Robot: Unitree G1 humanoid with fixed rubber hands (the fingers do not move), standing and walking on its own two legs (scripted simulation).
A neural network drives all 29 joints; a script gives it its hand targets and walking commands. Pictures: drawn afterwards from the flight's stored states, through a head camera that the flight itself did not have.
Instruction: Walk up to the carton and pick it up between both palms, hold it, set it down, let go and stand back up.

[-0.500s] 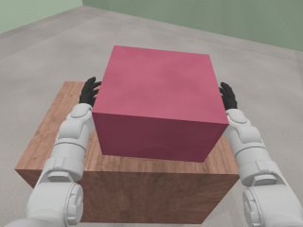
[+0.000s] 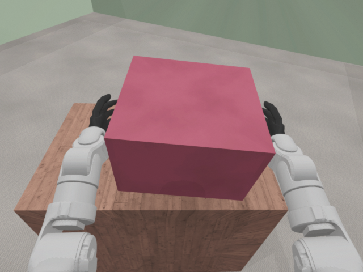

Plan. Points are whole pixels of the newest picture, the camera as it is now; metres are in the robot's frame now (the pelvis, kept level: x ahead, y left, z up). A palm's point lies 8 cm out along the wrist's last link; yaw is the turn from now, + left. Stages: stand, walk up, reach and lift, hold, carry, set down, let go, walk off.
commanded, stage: reach and lift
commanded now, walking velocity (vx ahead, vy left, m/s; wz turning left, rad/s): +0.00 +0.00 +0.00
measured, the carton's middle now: (186, 126) +0.41 +0.00 +0.13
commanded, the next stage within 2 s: hold in 0.24 s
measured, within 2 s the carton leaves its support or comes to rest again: neither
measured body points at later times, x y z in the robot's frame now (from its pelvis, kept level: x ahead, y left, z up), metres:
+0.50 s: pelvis +0.00 +0.00 +0.00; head -0.04 +0.01 +0.45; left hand +0.37 +0.20 +0.17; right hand +0.37 -0.19 +0.16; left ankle +0.01 +0.13 -0.74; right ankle +0.04 -0.13 -0.74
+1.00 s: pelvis +0.00 +0.00 +0.00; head -0.05 +0.01 +0.45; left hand +0.38 +0.19 +0.18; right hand +0.38 -0.19 +0.17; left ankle +0.01 +0.13 -0.74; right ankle +0.04 -0.13 -0.74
